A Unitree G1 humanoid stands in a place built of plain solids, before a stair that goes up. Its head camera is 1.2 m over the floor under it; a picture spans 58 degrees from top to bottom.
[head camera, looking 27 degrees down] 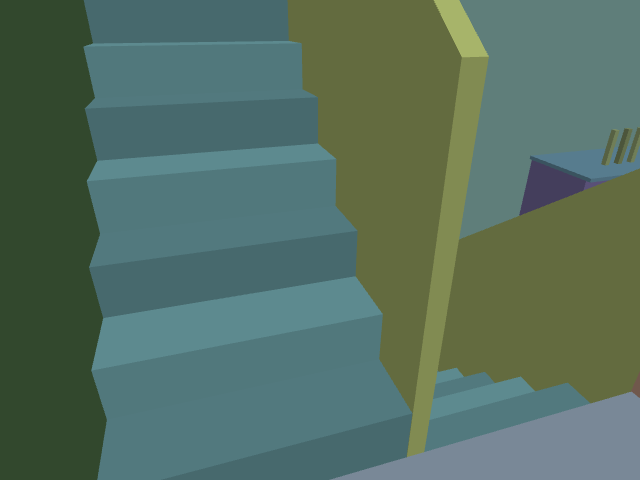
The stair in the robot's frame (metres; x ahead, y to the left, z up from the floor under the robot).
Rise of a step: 0.18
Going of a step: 0.24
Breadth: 0.84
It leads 17 degrees to the left of straight ahead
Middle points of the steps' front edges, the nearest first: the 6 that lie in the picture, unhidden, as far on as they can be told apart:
0.76 0.13 0.19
0.99 0.20 0.37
1.21 0.27 0.56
1.44 0.34 0.74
1.66 0.41 0.93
1.89 0.48 1.11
